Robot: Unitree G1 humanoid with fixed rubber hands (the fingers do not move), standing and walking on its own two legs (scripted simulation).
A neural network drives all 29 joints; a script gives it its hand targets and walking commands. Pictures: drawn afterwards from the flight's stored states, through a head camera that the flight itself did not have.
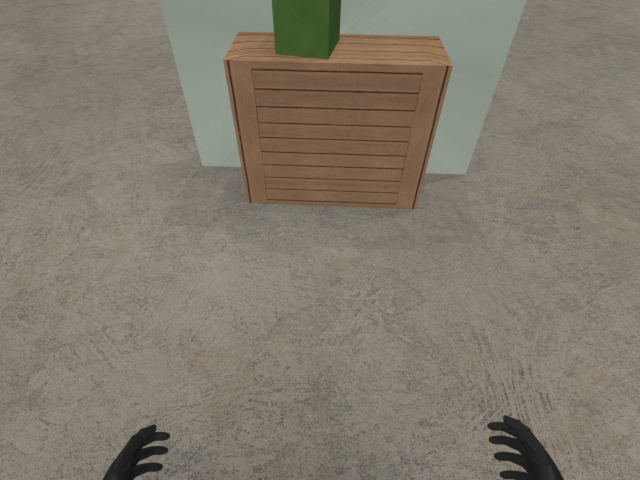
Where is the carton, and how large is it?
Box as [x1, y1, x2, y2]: [272, 0, 340, 59]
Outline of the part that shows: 272,0 275,52 277,54 327,59 339,37 340,0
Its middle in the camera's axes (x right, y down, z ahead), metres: -0.04 -0.85 +1.39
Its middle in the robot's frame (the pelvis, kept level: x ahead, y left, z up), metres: +1.61 +0.06 +0.04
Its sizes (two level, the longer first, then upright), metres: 0.210 0.200 0.250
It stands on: a pedestal, 0.68 m high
